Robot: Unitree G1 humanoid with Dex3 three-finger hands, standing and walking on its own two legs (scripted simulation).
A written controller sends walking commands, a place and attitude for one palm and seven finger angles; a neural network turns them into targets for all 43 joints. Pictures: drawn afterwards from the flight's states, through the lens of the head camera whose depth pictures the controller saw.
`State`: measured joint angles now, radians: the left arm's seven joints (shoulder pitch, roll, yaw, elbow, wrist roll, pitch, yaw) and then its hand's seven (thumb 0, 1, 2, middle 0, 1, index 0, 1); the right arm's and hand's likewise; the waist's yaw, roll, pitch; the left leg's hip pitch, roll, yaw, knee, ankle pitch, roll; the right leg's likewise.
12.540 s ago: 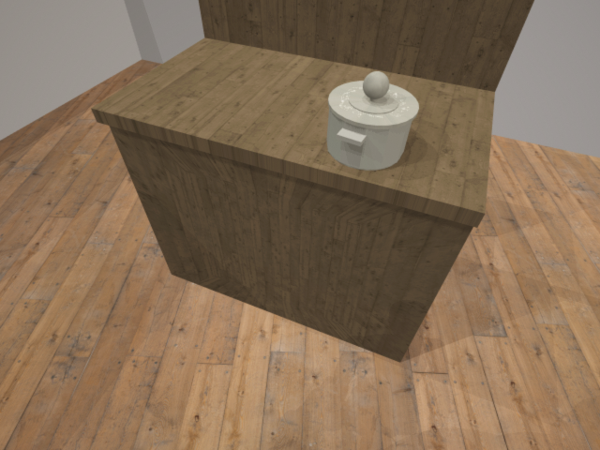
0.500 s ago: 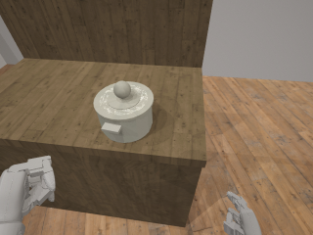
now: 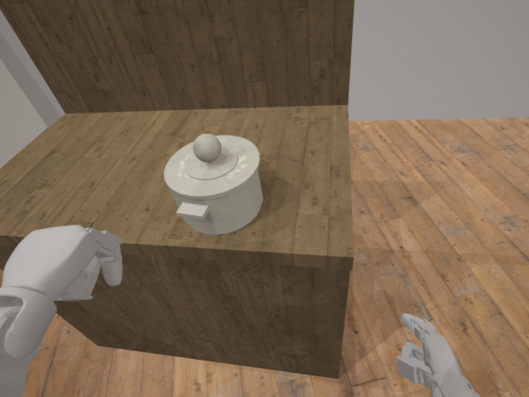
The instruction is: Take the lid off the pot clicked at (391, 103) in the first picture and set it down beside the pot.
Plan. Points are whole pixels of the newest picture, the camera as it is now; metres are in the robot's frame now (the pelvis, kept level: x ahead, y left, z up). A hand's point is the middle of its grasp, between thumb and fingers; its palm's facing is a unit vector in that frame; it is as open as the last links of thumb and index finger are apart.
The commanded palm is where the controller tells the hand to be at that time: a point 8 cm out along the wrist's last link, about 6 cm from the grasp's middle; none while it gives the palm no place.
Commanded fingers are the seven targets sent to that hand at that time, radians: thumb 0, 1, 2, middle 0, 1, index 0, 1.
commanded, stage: reach forward and open the fingers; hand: left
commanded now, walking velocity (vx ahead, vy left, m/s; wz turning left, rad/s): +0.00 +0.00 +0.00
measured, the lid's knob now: (207, 148) +0.49 +0.17 +0.15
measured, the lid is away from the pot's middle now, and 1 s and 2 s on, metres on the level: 0.00 0.00 0.00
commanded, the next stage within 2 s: move the open hand above the knob in 1.22 s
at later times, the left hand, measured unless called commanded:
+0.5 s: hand (74, 223) +0.26 +0.27 +0.20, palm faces -0.05 +0.01 -1.00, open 8.9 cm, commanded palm +0.23 +0.26 +0.27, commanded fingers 0.00 -0.35 1.60 -0.87 -0.08 -0.87 -0.08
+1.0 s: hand (63, 190) +0.29 +0.29 +0.23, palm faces +0.02 +0.03 -1.00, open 9.9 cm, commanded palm +0.25 +0.29 +0.30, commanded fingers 0.00 -0.37 1.69 -0.88 -0.08 -0.88 -0.08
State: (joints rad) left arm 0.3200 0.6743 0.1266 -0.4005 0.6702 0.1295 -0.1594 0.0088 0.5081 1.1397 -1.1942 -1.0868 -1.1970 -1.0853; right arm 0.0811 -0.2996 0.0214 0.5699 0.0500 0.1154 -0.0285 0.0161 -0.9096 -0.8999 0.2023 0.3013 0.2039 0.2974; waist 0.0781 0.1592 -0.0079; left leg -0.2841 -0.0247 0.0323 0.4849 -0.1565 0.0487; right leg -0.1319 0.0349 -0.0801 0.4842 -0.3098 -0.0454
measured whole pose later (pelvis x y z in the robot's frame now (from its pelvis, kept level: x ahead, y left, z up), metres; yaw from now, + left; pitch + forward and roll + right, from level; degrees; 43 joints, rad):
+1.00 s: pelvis -0.03 +0.04 +0.00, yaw +1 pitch -3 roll -1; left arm -0.39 0.74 0.02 -0.10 0.74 0.09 -0.44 0.00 -0.36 1.64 -0.89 -0.09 -0.89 -0.08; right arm 0.08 -0.28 0.04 0.58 0.06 0.08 0.01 0.02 -0.91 -0.90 0.20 0.30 0.20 0.30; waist 0.08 0.14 0.04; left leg -0.30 -0.08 0.05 0.42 -0.07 0.11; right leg -0.18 -0.02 -0.07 0.49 -0.26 0.00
